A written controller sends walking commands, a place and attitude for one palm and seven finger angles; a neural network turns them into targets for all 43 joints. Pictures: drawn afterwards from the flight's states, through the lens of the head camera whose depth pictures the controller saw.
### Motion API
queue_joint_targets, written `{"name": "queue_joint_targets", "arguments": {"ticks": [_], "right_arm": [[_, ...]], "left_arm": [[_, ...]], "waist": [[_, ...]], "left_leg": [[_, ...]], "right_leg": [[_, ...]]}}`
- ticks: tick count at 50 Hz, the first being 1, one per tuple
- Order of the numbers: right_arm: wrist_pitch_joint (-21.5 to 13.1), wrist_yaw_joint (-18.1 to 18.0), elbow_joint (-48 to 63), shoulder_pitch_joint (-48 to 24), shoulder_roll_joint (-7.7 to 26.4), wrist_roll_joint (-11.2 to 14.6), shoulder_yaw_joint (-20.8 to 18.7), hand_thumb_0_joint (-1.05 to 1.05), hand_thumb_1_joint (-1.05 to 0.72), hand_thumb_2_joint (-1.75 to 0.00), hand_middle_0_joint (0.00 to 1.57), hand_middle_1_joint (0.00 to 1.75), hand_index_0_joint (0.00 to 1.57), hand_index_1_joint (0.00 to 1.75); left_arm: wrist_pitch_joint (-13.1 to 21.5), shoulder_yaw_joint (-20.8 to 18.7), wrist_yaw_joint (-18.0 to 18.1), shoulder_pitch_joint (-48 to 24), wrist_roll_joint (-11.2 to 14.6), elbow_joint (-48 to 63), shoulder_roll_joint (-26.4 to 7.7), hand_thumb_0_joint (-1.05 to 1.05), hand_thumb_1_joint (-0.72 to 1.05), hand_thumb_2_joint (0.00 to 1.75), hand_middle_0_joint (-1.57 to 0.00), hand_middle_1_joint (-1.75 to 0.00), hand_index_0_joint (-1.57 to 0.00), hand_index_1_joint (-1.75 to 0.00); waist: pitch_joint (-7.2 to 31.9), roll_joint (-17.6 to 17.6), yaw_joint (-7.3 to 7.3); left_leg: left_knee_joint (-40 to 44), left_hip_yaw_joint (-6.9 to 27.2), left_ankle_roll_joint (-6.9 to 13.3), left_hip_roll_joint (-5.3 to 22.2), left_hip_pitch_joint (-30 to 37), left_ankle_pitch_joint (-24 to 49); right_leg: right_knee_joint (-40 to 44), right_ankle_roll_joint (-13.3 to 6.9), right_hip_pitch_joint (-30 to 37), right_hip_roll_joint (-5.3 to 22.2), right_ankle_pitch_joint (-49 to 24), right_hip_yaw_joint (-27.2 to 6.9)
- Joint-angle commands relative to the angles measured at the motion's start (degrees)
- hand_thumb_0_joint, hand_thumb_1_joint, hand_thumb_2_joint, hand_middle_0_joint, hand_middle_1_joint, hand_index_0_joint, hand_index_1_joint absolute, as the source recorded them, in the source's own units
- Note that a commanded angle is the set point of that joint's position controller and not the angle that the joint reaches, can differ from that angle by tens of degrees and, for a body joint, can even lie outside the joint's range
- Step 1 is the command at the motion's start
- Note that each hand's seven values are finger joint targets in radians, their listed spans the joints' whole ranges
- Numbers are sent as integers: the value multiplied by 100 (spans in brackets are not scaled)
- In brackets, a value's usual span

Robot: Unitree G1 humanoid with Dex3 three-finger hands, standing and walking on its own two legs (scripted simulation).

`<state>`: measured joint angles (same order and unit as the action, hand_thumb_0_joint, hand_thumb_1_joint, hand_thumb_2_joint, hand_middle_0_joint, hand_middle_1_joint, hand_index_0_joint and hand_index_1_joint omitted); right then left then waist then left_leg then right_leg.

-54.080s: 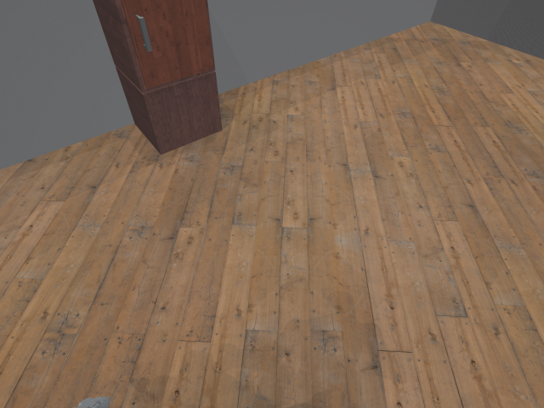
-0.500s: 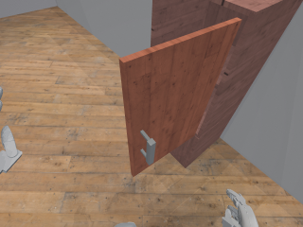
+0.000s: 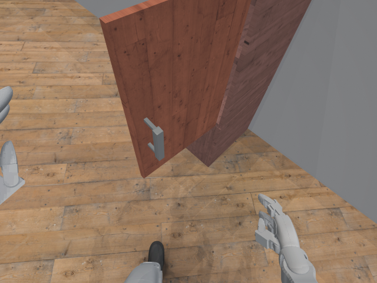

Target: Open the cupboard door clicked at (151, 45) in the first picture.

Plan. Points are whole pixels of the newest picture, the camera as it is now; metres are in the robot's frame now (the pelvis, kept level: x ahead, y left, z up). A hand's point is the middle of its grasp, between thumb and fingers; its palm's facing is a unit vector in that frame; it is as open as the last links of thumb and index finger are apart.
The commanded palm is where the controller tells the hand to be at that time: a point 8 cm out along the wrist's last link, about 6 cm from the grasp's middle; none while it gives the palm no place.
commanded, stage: stop stepping back and stand still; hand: left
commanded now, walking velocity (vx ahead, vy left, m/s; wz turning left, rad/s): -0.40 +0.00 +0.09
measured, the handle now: (154, 140) +0.46 +0.12 -0.08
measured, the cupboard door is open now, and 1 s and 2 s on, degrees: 86 86 86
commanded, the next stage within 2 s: let the arm hang, fingers relaxed in 1.42 s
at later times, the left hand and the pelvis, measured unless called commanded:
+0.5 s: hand out of the picture +0.11 +0.22 +0.18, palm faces +0.38 -0.76 -0.53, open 7.4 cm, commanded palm +0.04 +0.27 +0.19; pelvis -0.09 -0.03 +0.00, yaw +1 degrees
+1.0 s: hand out of the picture +0.09 +0.26 +0.18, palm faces +0.46 -0.73 -0.50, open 7.4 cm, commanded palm +0.03 +0.29 +0.19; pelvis -0.10 -0.01 +0.01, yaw +3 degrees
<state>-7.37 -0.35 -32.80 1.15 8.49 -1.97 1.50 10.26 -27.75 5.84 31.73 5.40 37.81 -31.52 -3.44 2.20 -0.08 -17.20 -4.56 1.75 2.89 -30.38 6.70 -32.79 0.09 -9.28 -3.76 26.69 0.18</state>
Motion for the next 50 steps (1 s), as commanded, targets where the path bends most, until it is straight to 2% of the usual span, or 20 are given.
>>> {"name": "queue_joint_targets", "arguments": {"ticks": [1,2,3,5,8,11,15,17,19,21,24,26,28,29,31,34,38,42,44,50], "right_arm": [[134,-104,873,-26,942,132,-373,0,-90,-90,20,30,20,30],[232,-116,851,93,901,232,-333,0,-90,-90,20,30,20,30],[227,-107,710,271,990,247,-406,0,-90,-90,20,30,20,30],[308,-207,691,277,732,338,-305,0,-90,-90,20,30,20,30],[229,-404,624,249,928,341,-245,0,-90,-90,20,30,20,30],[172,-454,546,214,1092,346,-300,0,-90,-90,20,30,20,30],[207,-445,673,381,1106,330,-336,0,-90,-90,20,30,20,30],[244,-391,813,543,1208,388,-402,0,-90,-90,20,30,20,30],[110,-251,802,836,1064,307,-452,0,-90,-90,20,30,20,30],[-47,-218,713,745,1025,191,-450,0,-90,-90,20,30,20,30],[-112,-354,631,720,1141,229,-399,0,-90,-90,20,30,20,30],[-97,-422,684,625,1150,237,-429,0,-90,-90,20,30,20,30],[-11,-421,632,745,1047,238,-529,0,-90,-90,20,30,20,30],[-47,-380,606,701,1154,196,-559,0,-90,-90,20,30,20,30],[-122,-357,406,775,1144,163,-473,0,-90,-90,20,30,20,30],[-146,-443,397,710,980,168,-360,0,-90,-90,20,30,20,30],[-279,-528,474,631,898,120,-339,0,-90,-90,20,30,20,30],[-272,-519,646,674,1093,198,-412,0,-90,-90,20,30,20,30],[-251,-484,569,708,982,234,-362,0,-90,-90,20,30,20,30],[-261,-400,570,754,982,257,-383,0,-90,-90,20,30,20,30]], "left_arm": [[494,-1510,113,835,173,1152,-1180,0,90,90,-20,-30,-20,-30],[510,-1543,176,790,128,896,-1254,0,90,90,-20,-30,-20,-30],[402,-1188,214,879,77,412,-808,0,90,90,-20,-30,-20,-30],[167,-1058,308,763,-59,77,-660,0,90,90,-20,-30,-20,-30],[73,-537,480,-133,-237,-257,-488,0,90,90,-20,-30,-20,-30],[62,-26,549,-1150,-334,-176,-363,0,90,90,-20,-30,-20,-30],[146,-170,628,-842,-391,334,-447,0,90,90,-20,-30,-20,-30],[285,-427,626,-387,-311,666,-582,0,90,90,-20,-30,-20,-30],[407,-712,596,122,-355,666,-609,0,90,90,-20,-30,-20,-30],[403,-843,489,455,-346,639,-662,0,90,90,-20,-30,-20,-30],[406,-731,461,525,-289,162,-416,0,90,90,-20,-30,-20,-30],[408,-637,436,207,-295,-104,-302,0,90,90,-20,-30,-20,-30],[391,-453,417,131,-326,-560,-227,0,90,90,-20,-30,-20,-30],[468,-288,406,-342,-343,-476,-201,0,90,90,-20,-30,-20,-30],[578,-108,374,-1127,-384,-381,-187,0,90,90,-20,-30,-20,-30],[569,96,384,-1316,-499,-302,-144,0,90,90,-20,-30,-20,-30],[516,-121,502,-908,-443,208,-245,0,90,90,-20,-30,-20,-30],[556,-405,543,-418,-342,553,-280,0,90,90,-20,-30,-20,-30],[497,-493,470,-148,-344,177,-259,0,90,90,-20,-30,-20,-30],[437,-276,377,-22,-298,27,-99,0,90,90,-20,-30,-20,-30]], "waist": [[1790,48,-121],[1247,962,-148],[849,1155,-78],[1095,619,124],[684,294,66],[480,801,56],[854,377,90],[1346,-537,82],[1560,-1273,-10],[979,-1542,2],[484,-1126,81],[245,-775,77],[8,1045,45],[-153,1047,64],[-78,199,159],[168,294,96],[449,224,-37],[733,-1081,-84],[608,-1215,-27],[963,-349,52]], "left_leg": [[-1354,425,-132,187,1419,-2165],[-3147,190,-373,-396,908,-2921],[-4173,547,-398,-673,-107,-3151],[-4278,417,-353,-325,-354,-2631],[-3384,-53,-226,-334,57,-2654],[-2650,-169,-35,-421,530,-2723],[-883,-192,187,-553,1531,-1890],[-686,453,459,219,2683,715],[-1133,1383,807,938,3499,2744],[-542,1591,749,1059,2180,975],[-323,1194,522,909,673,-1973],[-525,842,247,438,-275,-4006],[-3217,255,-91,-275,-585,-3621],[-4357,535,-120,-259,-826,-3402],[-4646,736,-146,-29,-629,-2994],[-3269,249,-71,40,486,-2549],[-1439,-216,-30,-247,1660,-2185],[-523,1222,331,763,2184,-1183],[-472,1049,267,706,1534,-1188],[-1107,344,-106,255,1797,-320]], "right_leg": [[1995,-258,-136,1098,-1473,-717],[2575,-518,-1181,2306,-1403,-2012],[2030,-334,-903,2223,-3260,-1773],[1037,-83,-159,1720,-5418,-630],[1018,-128,107,1802,-6009,-728],[987,104,355,1940,-6194,-810],[179,230,753,1645,-6621,-554],[-847,540,169,1012,-5633,-296],[-1145,365,-1203,461,-1141,-7],[-791,64,-678,371,283,142],[32,31,213,352,-422,304],[633,-189,625,529,-140,-234],[2362,-968,-251,1996,2219,-3095],[2636,-1136,-407,2454,1784,-3595],[2247,-1182,-526,2338,423,-2580],[1911,-897,-771,1874,-656,-1043],[1681,-681,-662,1580,-310,-748],[325,-15,-564,598,-1168,-104],[312,38,-152,453,-1349,56],[619,-56,194,760,-3328,-244]]}}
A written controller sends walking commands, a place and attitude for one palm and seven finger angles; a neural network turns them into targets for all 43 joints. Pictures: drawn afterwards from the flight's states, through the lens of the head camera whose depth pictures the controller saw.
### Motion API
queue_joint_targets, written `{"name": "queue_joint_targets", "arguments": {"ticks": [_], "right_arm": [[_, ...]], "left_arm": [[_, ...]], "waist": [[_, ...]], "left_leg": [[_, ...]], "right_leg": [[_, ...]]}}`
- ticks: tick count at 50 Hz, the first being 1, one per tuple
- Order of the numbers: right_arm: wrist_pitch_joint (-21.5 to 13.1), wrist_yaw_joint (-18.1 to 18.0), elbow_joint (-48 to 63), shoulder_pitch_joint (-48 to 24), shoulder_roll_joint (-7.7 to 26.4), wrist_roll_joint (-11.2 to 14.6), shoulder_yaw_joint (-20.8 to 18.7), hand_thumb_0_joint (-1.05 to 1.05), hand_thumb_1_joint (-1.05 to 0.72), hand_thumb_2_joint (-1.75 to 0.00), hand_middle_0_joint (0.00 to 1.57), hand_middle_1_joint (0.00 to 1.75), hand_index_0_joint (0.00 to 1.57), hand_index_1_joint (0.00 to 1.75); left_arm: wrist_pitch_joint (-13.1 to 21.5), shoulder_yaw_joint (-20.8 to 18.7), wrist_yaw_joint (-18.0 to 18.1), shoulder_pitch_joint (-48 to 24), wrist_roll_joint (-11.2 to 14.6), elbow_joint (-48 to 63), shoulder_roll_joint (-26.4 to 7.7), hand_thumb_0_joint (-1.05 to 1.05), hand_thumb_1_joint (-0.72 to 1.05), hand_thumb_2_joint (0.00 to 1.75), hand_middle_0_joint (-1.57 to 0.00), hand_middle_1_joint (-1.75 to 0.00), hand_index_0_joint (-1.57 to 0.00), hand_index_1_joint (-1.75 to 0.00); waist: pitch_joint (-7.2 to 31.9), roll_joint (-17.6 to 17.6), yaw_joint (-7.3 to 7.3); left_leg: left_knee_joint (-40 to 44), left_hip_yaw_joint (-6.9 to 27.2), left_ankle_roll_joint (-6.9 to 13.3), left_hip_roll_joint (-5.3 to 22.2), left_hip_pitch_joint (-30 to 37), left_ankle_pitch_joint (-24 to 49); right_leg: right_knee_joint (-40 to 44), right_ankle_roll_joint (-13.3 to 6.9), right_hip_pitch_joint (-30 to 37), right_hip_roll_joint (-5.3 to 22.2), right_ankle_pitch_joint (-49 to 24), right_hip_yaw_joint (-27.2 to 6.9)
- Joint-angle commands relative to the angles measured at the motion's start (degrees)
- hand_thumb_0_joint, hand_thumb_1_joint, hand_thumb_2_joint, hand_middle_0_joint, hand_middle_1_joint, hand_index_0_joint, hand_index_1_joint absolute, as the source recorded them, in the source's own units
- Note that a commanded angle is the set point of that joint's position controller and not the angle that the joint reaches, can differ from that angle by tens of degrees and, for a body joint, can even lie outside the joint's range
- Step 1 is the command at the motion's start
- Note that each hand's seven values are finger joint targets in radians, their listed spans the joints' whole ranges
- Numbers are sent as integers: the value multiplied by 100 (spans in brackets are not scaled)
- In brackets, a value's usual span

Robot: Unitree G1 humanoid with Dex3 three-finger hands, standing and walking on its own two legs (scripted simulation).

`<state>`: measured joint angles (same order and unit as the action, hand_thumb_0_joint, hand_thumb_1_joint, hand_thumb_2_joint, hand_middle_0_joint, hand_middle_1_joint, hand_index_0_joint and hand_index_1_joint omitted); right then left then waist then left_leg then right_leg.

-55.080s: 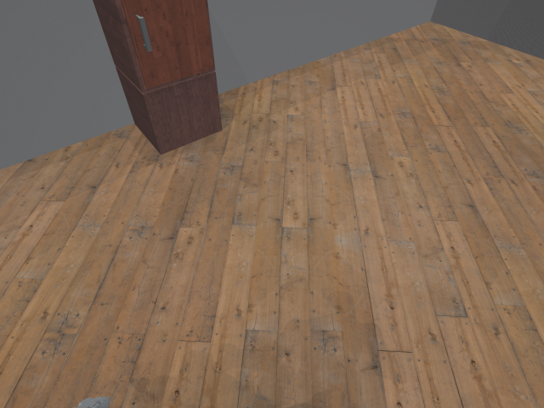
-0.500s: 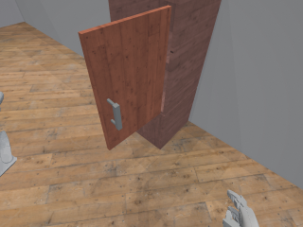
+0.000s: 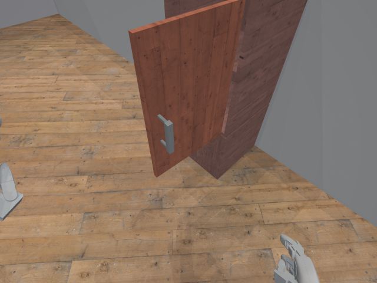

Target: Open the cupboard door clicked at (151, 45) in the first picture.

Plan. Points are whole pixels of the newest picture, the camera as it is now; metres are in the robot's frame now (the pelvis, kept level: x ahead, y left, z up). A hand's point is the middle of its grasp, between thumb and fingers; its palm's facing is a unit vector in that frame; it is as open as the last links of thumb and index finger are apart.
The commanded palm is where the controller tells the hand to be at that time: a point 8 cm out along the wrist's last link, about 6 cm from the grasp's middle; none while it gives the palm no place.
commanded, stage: stop stepping back and stand still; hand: left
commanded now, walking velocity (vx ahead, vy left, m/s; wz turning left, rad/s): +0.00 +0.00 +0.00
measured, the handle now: (165, 134) +0.57 +0.11 -0.08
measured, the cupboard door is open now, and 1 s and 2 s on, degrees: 86 86 86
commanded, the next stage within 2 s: let the arm hang, fingers relaxed in 0.42 s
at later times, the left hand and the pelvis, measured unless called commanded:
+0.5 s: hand (5, 205) +0.19 +0.29 +0.16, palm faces +0.39 -0.78 -0.48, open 7.4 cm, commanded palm none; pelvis -0.01 +0.02 +0.01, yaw +0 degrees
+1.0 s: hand out of the picture -0.07 +0.20 -0.17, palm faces +0.07 -0.98 -0.20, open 7.2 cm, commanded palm none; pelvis -0.02 +0.02 +0.01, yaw +3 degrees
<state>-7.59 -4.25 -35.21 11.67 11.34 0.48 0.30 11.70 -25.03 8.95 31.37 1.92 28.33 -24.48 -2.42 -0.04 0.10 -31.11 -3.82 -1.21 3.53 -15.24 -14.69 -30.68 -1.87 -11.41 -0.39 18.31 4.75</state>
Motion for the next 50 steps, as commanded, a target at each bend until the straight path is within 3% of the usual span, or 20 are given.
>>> {"name": "queue_joint_targets", "arguments": {"ticks": [1,6,13,16,20,25,26,27,28,30,32,34,38,40,41,42,45,47,50], "right_arm": [[-243,-12,812,-323,700,4,-264,0,-90,-90,20,30,20,30],[-170,-52,884,-456,690,-16,-234,0,-90,-90,20,30,20,30],[-170,-88,917,-495,682,-34,-205,0,-90,-90,20,30,20,30],[-199,-102,914,-500,707,-45,-223,0,-90,-90,20,30,20,30],[-196,-93,886,-463,718,-35,-238,0,-90,-90,20,30,20,30],[-209,-94,877,-471,740,-33,-252,0,-90,-90,20,30,20,30],[-596,438,-646,-764,1456,2,-499,0,-90,-90,20,30,20,30],[-61,487,-713,-333,1653,-31,-546,0,-90,-90,20,30,20,30],[137,470,-663,-279,1485,-74,-481,0,-90,-90,20,30,20,30],[317,454,-663,-429,1452,-140,-341,0,-90,-90,20,30,20,30],[420,464,-873,-393,1389,-177,-303,0,-90,-90,20,30,20,30],[578,461,-1146,-365,1187,-197,-231,0,-90,-90,20,30,20,30],[756,428,-1635,-326,881,-218,-89,0,-90,-90,20,30,20,30],[785,387,-1883,-231,768,-200,-73,0,-90,-90,20,30,20,30],[798,366,-1979,-138,754,-187,-73,0,-90,-90,20,30,20,30],[805,349,-2069,-31,634,-208,-102,0,-90,-90,20,30,20,30],[828,309,-2371,194,523,-186,-96,0,-90,-90,20,30,20,30],[848,287,-2499,404,476,-171,-112,0,-90,-90,20,30,20,30],[861,259,-2665,612,385,-170,-112,0,-90,-90,20,30,20,30]], "left_arm": [[272,-581,63,61,57,969,-849,0,90,90,-20,-30,-20,-30],[211,-692,61,-18,75,1115,-1016,0,90,90,-20,-30,-20,-30],[204,-553,63,-157,71,1128,-853,0,90,90,-20,-30,-20,-30],[203,-602,72,-110,64,1136,-923,0,90,90,-20,-30,-20,-30],[191,-533,66,-22,65,1016,-825,0,90,90,-20,-30,-20,-30],[189,-509,68,-56,65,1110,-844,0,90,90,-20,-30,-20,-30],[-421,2171,-668,-553,-293,-3510,308,0,90,90,-20,-30,-20,-30],[-951,1812,-838,-690,-354,-3748,219,0,90,90,-20,-30,-20,-30],[-1063,1836,-855,-778,-395,-3954,250,0,90,90,-20,-30,-20,-30],[-1065,1914,-873,-1004,-399,-4587,188,0,90,90,-20,-30,-20,-30],[-1031,1995,-864,-1353,-407,-5350,74,0,90,90,-20,-30,-20,-30],[-1095,2117,-826,-1674,-368,-6156,134,0,90,90,-20,-30,-20,-30],[-1178,2312,-780,-1739,-300,-7449,355,0,90,90,-20,-30,-20,-30],[-1172,2333,-775,-1644,-278,-7940,422,0,90,90,-20,-30,-20,-30],[-1157,2326,-769,-1583,-277,-8136,432,0,90,90,-20,-30,-20,-30],[-1153,2268,-760,-1503,-278,-8286,589,0,90,90,-20,-30,-20,-30],[-1139,2319,-762,-1385,-243,-8702,648,0,90,90,-20,-30,-20,-30],[-1143,2341,-757,-1347,-240,-8885,740,0,90,90,-20,-30,-20,-30],[-1157,2368,-741,-1206,-231,-9093,857,0,90,90,-20,-30,-20,-30]], "waist": [[895,-151,27],[857,-195,-6],[578,-477,-18],[642,-539,-40],[696,-354,-31],[737,-480,-29],[311,-446,252],[621,-527,110],[750,-388,82],[694,375,-42],[857,985,-28],[656,879,38],[292,-283,11],[171,-562,10],[200,-505,10],[283,-722,10],[240,-611,27],[109,-203,66],[-59,-170,66]], "left_leg": [[290,251,171,172,329,1899],[531,296,160,170,370,1691],[973,387,174,149,173,736],[1095,434,171,142,150,695],[1029,395,165,99,211,842],[1073,395,148,87,283,945],[313,635,168,332,-50,1909],[498,724,266,493,-45,2183],[585,899,427,596,-282,1872],[646,1111,574,578,-565,1448],[431,898,432,314,-237,1459],[408,729,336,168,23,1343],[809,721,271,154,51,869],[920,692,239,122,15,451],[903,694,228,110,73,430],[907,686,241,124,63,367],[898,679,234,119,144,290],[906,684,251,158,193,286],[952,683,267,171,167,227]], "right_leg": [[418,144,404,450,-2633,-684],[587,192,358,380,-2210,-609],[920,221,270,235,-1105,-558],[941,240,375,195,-1086,-490],[1025,249,399,200,-1232,-499],[1041,265,404,175,-1249,-441],[204,106,-574,459,-1258,-112],[307,66,-452,601,-974,-417],[85,47,-262,458,-605,-285],[99,21,27,429,-545,-362],[381,-78,97,652,-1019,-574],[555,-114,-139,826,-1057,-642],[823,-30,-145,725,-418,-649],[1004,-47,-129,715,-180,-663],[1091,-57,-82,702,-172,-654],[1129,-81,4,729,-202,-626],[1246,-109,-17,747,-174,-595],[1321,-99,-132,737,-67,-518],[1334,-90,-210,712,16,-467]]}}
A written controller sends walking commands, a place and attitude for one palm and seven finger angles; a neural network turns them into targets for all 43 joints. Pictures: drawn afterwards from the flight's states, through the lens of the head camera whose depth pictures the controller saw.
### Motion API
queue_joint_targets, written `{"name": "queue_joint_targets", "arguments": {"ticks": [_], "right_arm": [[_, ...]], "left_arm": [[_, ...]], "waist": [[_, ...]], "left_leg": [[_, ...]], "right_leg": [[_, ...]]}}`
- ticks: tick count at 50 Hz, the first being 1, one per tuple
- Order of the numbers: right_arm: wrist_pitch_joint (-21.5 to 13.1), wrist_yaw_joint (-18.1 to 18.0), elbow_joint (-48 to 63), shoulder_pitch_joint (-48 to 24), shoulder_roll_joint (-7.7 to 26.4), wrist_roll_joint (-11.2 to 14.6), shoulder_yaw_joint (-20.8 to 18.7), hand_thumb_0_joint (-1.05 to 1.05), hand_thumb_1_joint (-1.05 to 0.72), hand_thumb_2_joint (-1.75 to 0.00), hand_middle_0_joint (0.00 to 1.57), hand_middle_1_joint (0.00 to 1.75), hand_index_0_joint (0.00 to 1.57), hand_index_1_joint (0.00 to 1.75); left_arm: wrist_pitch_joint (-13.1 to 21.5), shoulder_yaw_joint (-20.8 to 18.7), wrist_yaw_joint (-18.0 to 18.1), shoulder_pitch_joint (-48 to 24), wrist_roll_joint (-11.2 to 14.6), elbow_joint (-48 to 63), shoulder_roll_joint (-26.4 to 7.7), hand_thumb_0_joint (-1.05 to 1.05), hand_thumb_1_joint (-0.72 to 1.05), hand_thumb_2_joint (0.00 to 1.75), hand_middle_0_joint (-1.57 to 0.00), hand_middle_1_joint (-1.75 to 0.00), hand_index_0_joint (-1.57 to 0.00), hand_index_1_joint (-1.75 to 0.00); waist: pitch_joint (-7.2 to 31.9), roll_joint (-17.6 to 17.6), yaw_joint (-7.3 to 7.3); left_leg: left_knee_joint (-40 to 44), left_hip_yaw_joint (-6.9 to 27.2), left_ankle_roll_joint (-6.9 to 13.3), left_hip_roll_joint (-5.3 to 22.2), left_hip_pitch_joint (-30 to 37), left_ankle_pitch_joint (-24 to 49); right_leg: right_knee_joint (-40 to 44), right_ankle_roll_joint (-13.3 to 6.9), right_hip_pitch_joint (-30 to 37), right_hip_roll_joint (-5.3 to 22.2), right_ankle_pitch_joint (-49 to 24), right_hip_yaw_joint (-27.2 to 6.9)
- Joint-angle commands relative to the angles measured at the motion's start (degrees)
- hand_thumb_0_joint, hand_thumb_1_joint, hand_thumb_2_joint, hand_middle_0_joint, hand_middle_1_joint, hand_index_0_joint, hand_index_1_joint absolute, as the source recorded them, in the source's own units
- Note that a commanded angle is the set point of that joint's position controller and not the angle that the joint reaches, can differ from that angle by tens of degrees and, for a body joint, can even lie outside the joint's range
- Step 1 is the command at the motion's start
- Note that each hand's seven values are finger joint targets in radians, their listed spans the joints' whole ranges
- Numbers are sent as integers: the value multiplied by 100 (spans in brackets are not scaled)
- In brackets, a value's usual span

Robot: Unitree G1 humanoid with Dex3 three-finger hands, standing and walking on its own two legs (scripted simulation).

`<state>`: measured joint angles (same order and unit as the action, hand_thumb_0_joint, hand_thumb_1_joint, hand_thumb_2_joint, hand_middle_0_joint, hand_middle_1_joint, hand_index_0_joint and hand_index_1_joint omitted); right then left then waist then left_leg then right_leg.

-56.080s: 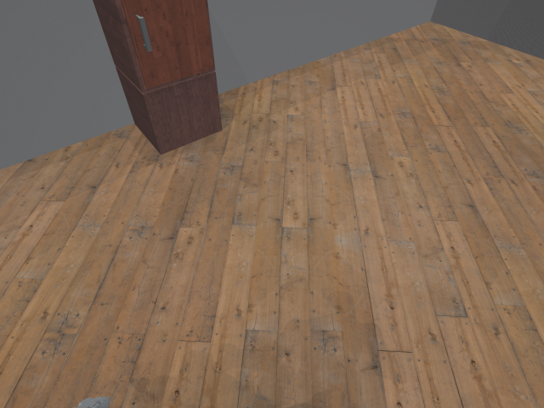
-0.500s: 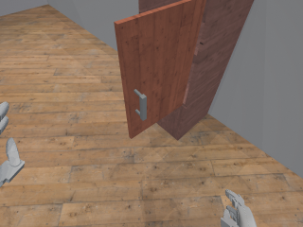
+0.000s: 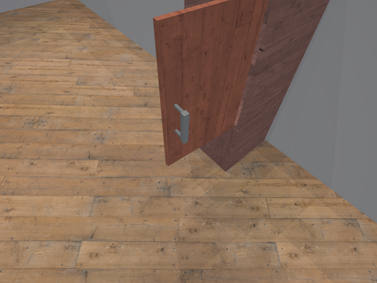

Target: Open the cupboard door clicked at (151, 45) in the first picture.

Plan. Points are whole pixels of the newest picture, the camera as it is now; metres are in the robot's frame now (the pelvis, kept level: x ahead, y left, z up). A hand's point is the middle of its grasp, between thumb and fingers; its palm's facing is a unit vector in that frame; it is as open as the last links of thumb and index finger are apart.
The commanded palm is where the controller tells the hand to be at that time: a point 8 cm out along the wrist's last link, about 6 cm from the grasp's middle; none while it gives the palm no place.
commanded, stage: let the arm hang, fingers relaxed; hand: left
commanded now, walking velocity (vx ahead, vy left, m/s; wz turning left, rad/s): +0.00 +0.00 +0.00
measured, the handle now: (180, 124) +0.59 +0.06 -0.09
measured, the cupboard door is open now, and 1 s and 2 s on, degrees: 86 86 86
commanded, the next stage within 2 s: look to check the result in 0.62 s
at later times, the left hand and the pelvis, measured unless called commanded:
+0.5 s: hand out of the picture +0.01 +0.17 -0.18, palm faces +0.03 -0.98 -0.18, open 7.3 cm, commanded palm none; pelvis +0.01 +0.00 +0.00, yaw -1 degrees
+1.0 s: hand out of the picture +0.01 +0.16 -0.17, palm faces +0.02 -0.98 -0.17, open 7.4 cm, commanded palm none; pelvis +0.02 +0.00 +0.00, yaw -1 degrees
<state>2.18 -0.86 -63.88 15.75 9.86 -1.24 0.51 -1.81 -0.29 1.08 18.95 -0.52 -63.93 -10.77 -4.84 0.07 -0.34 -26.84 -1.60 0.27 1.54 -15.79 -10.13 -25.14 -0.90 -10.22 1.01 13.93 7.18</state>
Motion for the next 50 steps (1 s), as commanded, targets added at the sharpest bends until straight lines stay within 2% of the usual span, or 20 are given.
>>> {"name": "queue_joint_targets", "arguments": {"ticks": [1,2,6,11,16,19,23,26,27,33,36,40,42,50], "right_arm": [[-117,-85,177,247,521,12,-135,0,-90,-90,20,30,20,30],[-119,-88,126,297,459,6,-136,0,-90,-90,20,30,20,30],[-135,-102,41,432,374,14,-136,0,-90,-90,20,30,20,30],[-163,-109,-22,496,258,7,-136,0,-90,-90,20,30,20,30],[-171,-109,-60,490,182,-7,-136,0,-90,-90,20,30,20,30],[-186,-103,-78,511,140,-26,-138,0,-90,-90,20,30,20,30],[-212,-107,-67,470,140,-26,-138,0,-90,-90,20,30,20,30],[-213,-113,-33,479,178,-8,-150,0,-90,-90,20,30,20,30],[-211,-109,-57,443,175,-13,-147,0,-90,-90,20,30,20,30],[-218,-115,-57,412,235,-12,-145,0,-90,-90,20,30,20,30],[-219,-122,-41,374,280,0,-158,0,-90,-90,20,30,20,30],[-229,-127,-65,321,289,-3,-154,0,-90,-90,20,30,20,30],[-233,-127,-71,294,296,3,-158,0,-90,-90,20,30,20,30],[-249,-134,-81,210,374,3,-154,0,-90,-90,20,30,20,30]], "left_arm": [[192,-108,51,97,15,96,-505,0,90,90,-20,-30,-20,-30],[189,-110,57,132,11,47,-469,0,90,90,-20,-30,-20,-30],[193,-115,84,284,14,-31,-374,0,90,90,-20,-30,-20,-30],[199,-131,113,351,3,-65,-256,0,90,90,-20,-30,-20,-30],[187,-161,119,296,-9,-35,-193,0,90,90,-20,-30,-20,-30],[199,-172,117,217,-13,-11,-180,0,90,90,-20,-30,-20,-30],[221,-182,111,201,-7,-11,-187,0,90,90,-20,-30,-20,-30],[242,-183,107,180,-3,2,-209,0,90,90,-20,-30,-20,-30],[234,-175,104,139,-2,-2,-219,0,90,90,-20,-30,-20,-30],[243,-167,98,119,2,-5,-247,0,90,90,-20,-30,-20,-30],[255,-171,100,143,1,-13,-255,0,90,90,-20,-30,-20,-30],[255,-157,97,127,6,-40,-248,0,90,90,-20,-30,-20,-30],[261,-162,98,113,2,-43,-272,0,90,90,-20,-30,-20,-30],[269,-150,96,91,0,-66,-284,0,90,90,-20,-30,-20,-30]], "waist": [[132,-135,89],[126,-7,94],[121,69,66],[-4,10,54],[-254,-41,41],[-240,5,66],[-122,-142,51],[-22,10,64],[-109,-25,71],[-43,-78,79],[-2,44,70],[44,-112,81],[49,-1,81],[57,-35,82]], "left_leg": [[542,476,131,365,215,-204],[552,457,133,372,196,-214],[563,454,155,364,204,-179],[626,453,162,374,148,-124],[757,470,151,354,-39,-434],[775,470,140,331,-47,-367],[715,416,127,322,76,-92],[640,384,121,343,191,65],[655,399,116,330,174,40],[670,408,116,360,298,217],[638,402,118,363,364,299],[657,395,116,379,444,378],[660,402,118,391,468,420],[690,398,119,399,526,546]], "right_leg": [[771,-192,-332,555,455,-688],[758,-190,-327,571,465,-665],[696,-183,-311,547,460,-640],[602,-156,-302,522,324,-597],[607,-138,-364,494,444,-586],[594,-143,-339,520,382,-618],[599,-139,-245,551,189,-640],[658,-137,-195,550,140,-629],[671,-141,-250,571,167,-646],[684,-132,-175,565,0,-639],[710,-127,-140,554,-48,-621],[716,-122,-109,572,-142,-642],[709,-116,-95,570,-194,-621],[734,-103,-19,572,-319,-631]]}}
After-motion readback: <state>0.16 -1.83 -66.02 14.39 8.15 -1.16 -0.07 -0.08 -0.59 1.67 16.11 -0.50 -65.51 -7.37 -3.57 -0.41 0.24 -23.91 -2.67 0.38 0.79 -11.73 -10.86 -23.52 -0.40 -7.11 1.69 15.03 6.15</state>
